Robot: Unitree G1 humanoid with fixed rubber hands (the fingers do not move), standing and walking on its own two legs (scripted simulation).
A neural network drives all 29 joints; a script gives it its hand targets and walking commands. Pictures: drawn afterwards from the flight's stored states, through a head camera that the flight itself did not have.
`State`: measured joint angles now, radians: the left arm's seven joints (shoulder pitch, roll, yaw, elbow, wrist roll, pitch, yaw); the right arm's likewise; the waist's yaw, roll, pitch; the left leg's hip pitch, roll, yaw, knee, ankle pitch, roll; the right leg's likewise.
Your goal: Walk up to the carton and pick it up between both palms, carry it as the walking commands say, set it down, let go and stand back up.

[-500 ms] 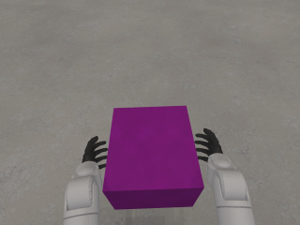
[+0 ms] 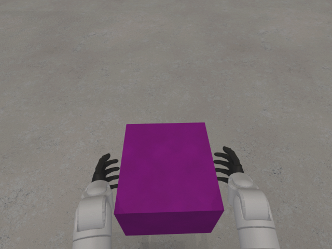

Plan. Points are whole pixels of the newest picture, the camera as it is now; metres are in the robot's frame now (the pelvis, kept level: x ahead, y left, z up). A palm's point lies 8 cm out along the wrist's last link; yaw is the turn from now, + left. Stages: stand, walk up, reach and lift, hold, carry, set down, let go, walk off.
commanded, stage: carry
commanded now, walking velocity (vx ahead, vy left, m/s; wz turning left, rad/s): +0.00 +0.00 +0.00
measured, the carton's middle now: (167, 176) +0.33 +0.01 -0.06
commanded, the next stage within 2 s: hold in 1.58 s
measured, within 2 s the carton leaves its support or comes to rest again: neither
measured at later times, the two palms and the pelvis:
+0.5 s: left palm (100, 206) +0.22 +0.16 +0.03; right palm (243, 195) +0.22 -0.16 +0.03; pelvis -0.05 +0.00 -0.01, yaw +0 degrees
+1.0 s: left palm (86, 232) +0.17 +0.18 +0.03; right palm (240, 216) +0.18 -0.14 +0.04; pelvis -0.09 +0.02 +0.00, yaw +0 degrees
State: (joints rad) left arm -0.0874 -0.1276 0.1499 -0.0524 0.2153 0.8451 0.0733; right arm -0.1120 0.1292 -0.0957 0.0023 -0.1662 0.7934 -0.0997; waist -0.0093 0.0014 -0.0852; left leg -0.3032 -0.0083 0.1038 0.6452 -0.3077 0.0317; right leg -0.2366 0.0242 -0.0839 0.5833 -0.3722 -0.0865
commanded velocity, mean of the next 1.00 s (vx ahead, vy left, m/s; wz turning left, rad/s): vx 0.00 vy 0.00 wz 0.00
